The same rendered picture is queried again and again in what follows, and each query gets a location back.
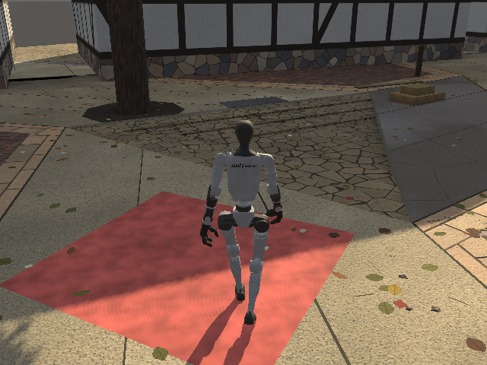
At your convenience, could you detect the robot left hand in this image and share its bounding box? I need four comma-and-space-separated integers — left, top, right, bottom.
200, 223, 218, 247

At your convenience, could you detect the robot right upper arm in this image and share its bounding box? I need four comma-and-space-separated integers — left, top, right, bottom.
260, 153, 279, 195

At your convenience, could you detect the robot torso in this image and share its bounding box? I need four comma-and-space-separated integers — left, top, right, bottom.
226, 149, 262, 228

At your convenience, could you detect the left robot forearm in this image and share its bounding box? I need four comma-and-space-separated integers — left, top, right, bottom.
202, 184, 218, 225

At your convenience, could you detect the robot right foot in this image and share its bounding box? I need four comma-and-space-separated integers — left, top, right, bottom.
244, 311, 256, 325

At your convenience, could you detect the robot left upper arm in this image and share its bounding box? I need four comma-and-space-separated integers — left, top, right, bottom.
210, 152, 228, 196

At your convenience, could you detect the right robot forearm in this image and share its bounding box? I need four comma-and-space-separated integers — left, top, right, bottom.
270, 183, 282, 212

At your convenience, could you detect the robot right hand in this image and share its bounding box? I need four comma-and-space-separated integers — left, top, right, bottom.
265, 209, 283, 224

